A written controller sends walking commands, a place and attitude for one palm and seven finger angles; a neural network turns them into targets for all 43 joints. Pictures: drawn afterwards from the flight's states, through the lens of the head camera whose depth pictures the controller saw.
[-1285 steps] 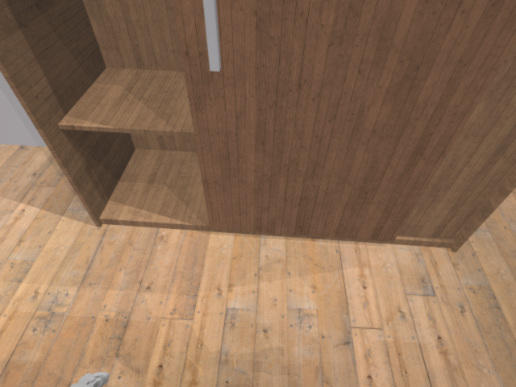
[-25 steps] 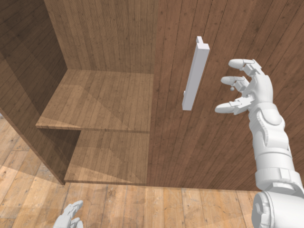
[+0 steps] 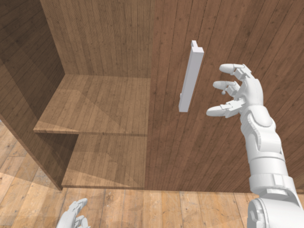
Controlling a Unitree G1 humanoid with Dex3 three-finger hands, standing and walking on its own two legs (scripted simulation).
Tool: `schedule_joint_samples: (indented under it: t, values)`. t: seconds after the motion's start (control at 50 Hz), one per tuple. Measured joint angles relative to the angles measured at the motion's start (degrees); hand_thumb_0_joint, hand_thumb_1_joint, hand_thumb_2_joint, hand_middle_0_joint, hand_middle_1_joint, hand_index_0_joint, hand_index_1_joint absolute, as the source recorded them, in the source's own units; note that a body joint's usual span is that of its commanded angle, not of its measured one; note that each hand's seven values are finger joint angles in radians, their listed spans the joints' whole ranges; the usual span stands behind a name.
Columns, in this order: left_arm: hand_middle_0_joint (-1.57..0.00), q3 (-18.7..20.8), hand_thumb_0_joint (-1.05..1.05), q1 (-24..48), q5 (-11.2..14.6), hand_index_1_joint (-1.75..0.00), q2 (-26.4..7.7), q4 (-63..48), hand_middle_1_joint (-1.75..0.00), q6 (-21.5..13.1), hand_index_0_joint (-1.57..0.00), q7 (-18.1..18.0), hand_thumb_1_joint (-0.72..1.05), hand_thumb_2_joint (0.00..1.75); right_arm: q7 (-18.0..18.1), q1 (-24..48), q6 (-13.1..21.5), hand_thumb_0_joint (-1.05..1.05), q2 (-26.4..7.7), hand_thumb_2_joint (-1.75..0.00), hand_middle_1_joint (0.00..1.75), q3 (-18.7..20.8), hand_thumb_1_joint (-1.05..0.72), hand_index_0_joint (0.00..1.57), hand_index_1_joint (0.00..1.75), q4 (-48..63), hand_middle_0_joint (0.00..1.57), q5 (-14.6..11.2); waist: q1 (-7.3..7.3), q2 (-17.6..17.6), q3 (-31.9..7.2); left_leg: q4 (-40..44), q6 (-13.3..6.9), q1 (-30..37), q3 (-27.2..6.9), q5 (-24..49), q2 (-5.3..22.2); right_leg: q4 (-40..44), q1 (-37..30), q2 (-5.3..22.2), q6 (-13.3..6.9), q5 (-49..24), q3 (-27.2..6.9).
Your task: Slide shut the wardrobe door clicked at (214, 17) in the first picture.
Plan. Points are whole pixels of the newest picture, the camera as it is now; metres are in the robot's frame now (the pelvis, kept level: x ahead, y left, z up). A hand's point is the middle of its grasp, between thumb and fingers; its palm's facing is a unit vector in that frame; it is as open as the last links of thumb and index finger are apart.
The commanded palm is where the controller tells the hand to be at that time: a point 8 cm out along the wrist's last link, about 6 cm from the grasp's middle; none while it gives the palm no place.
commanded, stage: move the hooked fingers beside the handle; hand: right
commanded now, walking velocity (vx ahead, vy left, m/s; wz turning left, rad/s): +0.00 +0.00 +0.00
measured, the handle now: (188, 78) +0.47 -0.05 +0.18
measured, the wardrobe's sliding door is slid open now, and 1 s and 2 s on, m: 0.53 0.53 0.53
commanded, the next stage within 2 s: feel for the door with the fingertips in 0.24 s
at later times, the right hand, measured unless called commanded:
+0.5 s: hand (220, 93) +0.40 -0.12 +0.19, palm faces -0.04 +1.00 -0.01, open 14.0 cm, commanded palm +0.38 -0.17 +0.19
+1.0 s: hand (204, 86) +0.42 -0.09 +0.19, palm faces -0.03 +1.00 -0.01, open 14.0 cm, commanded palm +0.40 -0.14 +0.19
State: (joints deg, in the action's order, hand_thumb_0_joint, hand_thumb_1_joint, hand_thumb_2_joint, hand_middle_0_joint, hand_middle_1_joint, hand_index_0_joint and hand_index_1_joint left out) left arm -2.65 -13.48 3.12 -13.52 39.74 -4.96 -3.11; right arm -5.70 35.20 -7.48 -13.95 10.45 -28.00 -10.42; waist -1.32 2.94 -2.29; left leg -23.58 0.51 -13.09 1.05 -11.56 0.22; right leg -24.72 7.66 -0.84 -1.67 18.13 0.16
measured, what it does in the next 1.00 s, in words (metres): stands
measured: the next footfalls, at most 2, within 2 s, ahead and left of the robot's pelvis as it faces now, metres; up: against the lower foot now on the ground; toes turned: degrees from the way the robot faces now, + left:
none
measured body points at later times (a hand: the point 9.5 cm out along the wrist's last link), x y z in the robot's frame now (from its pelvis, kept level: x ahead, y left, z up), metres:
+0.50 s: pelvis -0.02 +0.01 +0.00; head -0.02 +0.03 +0.45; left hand +0.11 +0.25 -0.11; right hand +0.40 -0.18 +0.19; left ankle +0.01 +0.13 -0.74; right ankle -0.06 -0.10 -0.74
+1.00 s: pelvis -0.01 +0.01 +0.00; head -0.01 +0.03 +0.45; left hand +0.11 +0.25 -0.11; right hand +0.42 -0.14 +0.19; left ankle +0.01 +0.13 -0.74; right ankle -0.06 -0.10 -0.74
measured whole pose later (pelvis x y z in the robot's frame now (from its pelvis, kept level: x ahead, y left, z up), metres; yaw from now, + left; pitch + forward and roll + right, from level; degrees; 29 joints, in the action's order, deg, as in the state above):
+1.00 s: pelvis -0.01 +0.01 +0.00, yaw +1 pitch +1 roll +0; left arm -2.2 -14.1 3.1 -13.1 41.4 -7.3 -3.0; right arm -1.1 42.1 -4.1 -11.4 8.3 -35.1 -9.1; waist -2.0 2.9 -1.3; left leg -23.5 -0.4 -14.9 0.7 -10.0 -0.6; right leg -24.3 9.0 -0.1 -0.7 16.7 0.6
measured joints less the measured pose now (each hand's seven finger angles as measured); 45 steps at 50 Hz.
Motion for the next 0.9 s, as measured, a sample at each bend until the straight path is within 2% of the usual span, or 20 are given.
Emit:
schedule_joint_samples:
  t: [0.08,0.2,0.3,0.4,0.5,0.76,0.9]
  values:
    - [-0.20,0.33,0.01,-0.31,0.10,-0.30,-0.33,-0.62,-0.30,-0.45,-0.20,-0.29,0.90,0.90,-0.11,-1.03,0.45,-0.01,-0.91,-0.30,1.20,0.19,0.50,0.30,1.20,1.42,0.30,-0.11,-0.14,0.03,0.59,0.23,-0.20,0.10,0.01,0.45,-0.14,0.11,-0.04,0.15,0.18,-0.37,0.00]
    - [-0.20,0.35,0.01,-0.46,0.39,-0.30,-0.73,0.48,-0.30,-1.05,-0.20,-0.44,0.90,0.90,-0.89,-0.36,1.04,-0.01,-0.29,-0.30,1.20,-0.64,0.50,0.30,1.20,1.28,0.30,-0.98,0.30,-0.01,0.41,0.17,-0.39,0.15,0.43,0.69,-0.13,-0.11,0.12,0.18,0.37,-0.69,-0.40]
    - [-0.20,0.07,0.01,0.15,0.35,-0.30,-0.61,0.39,-0.30,-1.06,-0.20,-0.56,0.90,0.90,-0.49,0.84,0.70,-0.01,-0.87,-0.30,1.20,-0.11,0.50,0.30,1.20,-1.57,0.30,-0.61,-0.20,-0.01,0.61,0.00,-0.59,-0.50,0.35,1.09,-0.24,-0.25,0.70,0.29,0.53,-1.05,-0.30]
    - [-0.20,0.00,0.01,-0.16,0.28,-0.30,-0.42,0.11,-0.30,-1.81,-0.20,-0.61,0.90,0.90,-0.70,1.28,2.45,-0.01,-1.41,-0.30,1.20,0.66,0.50,0.30,1.20,-2.56,0.30,-0.69,-0.43,-0.03,0.98,0.04,-0.76,-0.87,0.20,1.47,-0.44,-0.22,1.00,0.47,0.69,-1.36,-0.13]
    - [-0.20,0.13,0.01,-0.86,0.53,-0.30,-0.48,0.84,-0.30,-2.49,-0.20,-0.49,0.90,0.90,-0.82,2.82,3.21,-0.01,-0.93,-0.30,1.20,-0.51,0.50,0.30,1.20,-4.07,0.30,-0.86,-0.24,-0.10,0.96,-0.02,-0.88,-1.12,0.47,1.54,-0.46,-0.53,1.45,0.53,0.81,-1.39,-0.39]
    - [-0.20,0.47,0.01,-0.52,0.21,-0.30,0.01,1.52,-0.30,-2.80,-0.20,0.22,0.90,0.90,3.47,2.69,2.82,-0.01,3.61,-0.30,1.20,-3.30,0.50,0.30,1.20,-2.09,0.30,0.38,-0.46,0.10,0.90,-0.14,-0.83,-1.33,-0.23,1.50,-0.55,0.10,1.07,0.55,0.80,-1.49,0.32]
    - [-0.20,0.19,0.01,0.23,-0.24,-0.30,0.55,1.43,-0.30,-2.47,-0.20,0.10,0.90,0.90,5.24,5.50,2.56,-0.01,3.15,-0.30,1.20,-2.05,0.50,0.30,1.20,-5.05,0.30,1.41,-0.90,-0.07,1.20,0.02,-0.92,-1.68,-0.56,1.65,-0.77,0.44,1.19,0.73,0.88,-1.59,0.68]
